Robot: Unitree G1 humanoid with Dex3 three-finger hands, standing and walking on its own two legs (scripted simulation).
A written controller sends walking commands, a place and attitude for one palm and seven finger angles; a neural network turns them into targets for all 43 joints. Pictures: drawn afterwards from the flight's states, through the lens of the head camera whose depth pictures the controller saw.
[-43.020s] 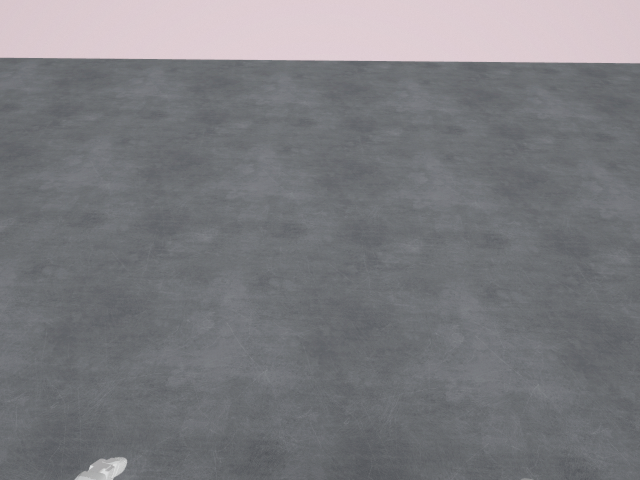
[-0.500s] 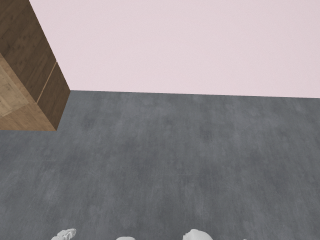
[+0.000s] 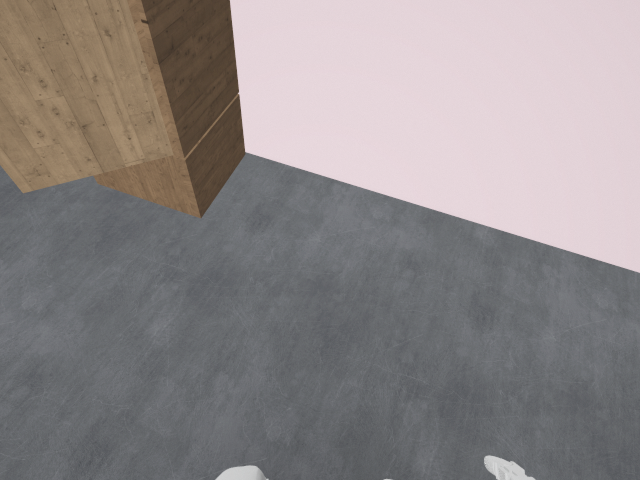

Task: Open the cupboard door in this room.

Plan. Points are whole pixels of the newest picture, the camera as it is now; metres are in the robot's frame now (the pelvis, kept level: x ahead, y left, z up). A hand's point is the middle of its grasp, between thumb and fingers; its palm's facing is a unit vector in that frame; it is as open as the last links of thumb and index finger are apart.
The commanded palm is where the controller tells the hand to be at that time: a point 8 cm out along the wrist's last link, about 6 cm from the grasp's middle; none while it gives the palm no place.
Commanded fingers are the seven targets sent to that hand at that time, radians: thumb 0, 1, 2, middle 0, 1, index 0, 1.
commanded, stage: turn to face it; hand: left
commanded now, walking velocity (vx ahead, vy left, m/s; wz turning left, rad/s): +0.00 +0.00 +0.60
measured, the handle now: out of the picture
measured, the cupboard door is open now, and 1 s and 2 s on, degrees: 46 46 46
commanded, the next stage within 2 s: take the last steps up to it in 0.70 s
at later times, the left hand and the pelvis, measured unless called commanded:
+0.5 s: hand out of the picture +0.06 +0.17 -0.13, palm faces +0.27 -0.92 -0.28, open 7.4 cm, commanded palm none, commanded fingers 0.00 0.90 0.90 -0.20 -0.30 -0.20 -0.30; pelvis +0.01 -0.05 +0.02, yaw +17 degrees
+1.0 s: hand out of the picture -0.05 +0.17 -0.15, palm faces +0.49 -0.84 -0.24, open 7.4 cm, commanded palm none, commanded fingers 0.00 0.90 0.90 -0.20 -0.30 -0.20 -0.30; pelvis +0.01 -0.04 +0.02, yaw +27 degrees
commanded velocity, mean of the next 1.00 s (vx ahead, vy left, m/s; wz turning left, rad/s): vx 0.07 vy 0.03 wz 0.39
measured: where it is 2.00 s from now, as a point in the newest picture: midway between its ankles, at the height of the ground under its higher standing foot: (242, 462)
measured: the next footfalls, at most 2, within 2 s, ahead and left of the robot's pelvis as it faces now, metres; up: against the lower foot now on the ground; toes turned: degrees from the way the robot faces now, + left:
right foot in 0.38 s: +0.07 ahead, -0.16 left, +0.00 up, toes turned +11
left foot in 0.72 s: +0.01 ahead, +0.09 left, +0.00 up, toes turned +25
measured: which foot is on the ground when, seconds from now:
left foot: down 0.00-0.38, up 0.40-0.70, down 0.72-1.00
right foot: up 0.00-0.36, down 0.38-0.72, up 0.74-1.00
